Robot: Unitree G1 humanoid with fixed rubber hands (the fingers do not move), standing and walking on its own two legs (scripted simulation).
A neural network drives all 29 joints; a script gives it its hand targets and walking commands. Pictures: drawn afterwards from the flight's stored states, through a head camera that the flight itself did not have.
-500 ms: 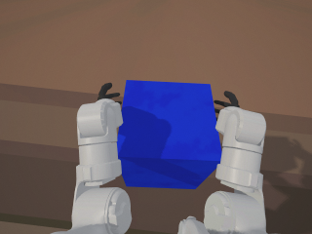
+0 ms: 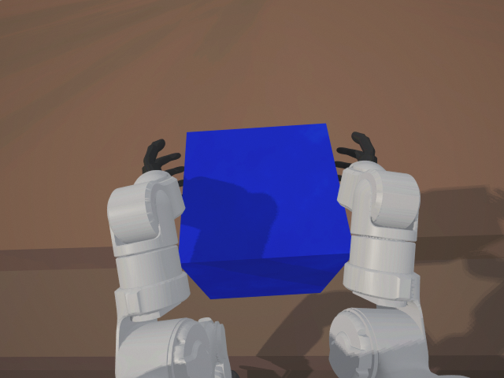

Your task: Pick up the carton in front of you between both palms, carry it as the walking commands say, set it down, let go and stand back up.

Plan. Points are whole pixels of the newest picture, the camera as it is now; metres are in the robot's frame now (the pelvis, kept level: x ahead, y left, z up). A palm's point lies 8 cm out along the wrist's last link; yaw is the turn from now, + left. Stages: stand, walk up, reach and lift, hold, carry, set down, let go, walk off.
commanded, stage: carry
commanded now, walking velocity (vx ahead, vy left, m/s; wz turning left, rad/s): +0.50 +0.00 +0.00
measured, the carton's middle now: (261, 221) +0.38 +0.00 +0.08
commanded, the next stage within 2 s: none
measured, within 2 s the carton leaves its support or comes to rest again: neither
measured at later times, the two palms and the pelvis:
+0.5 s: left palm (150, 28) +0.63 +0.18 +0.32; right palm (311, 7) +0.63 -0.11 +0.33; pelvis +0.28 +0.02 +0.13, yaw +0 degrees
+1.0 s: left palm out of the picture +0.92 +0.17 +0.47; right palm out of the picture +0.94 -0.12 +0.45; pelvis +0.57 +0.02 +0.27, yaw +0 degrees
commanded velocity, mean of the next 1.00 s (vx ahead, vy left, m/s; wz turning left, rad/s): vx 0.50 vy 0.00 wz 0.00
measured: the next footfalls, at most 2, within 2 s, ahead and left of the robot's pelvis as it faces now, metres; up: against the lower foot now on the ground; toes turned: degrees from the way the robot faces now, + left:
left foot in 0.04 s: +0.24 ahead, +0.11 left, +0.14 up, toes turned +6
right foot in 0.62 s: +0.55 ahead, -0.07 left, +0.28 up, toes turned -5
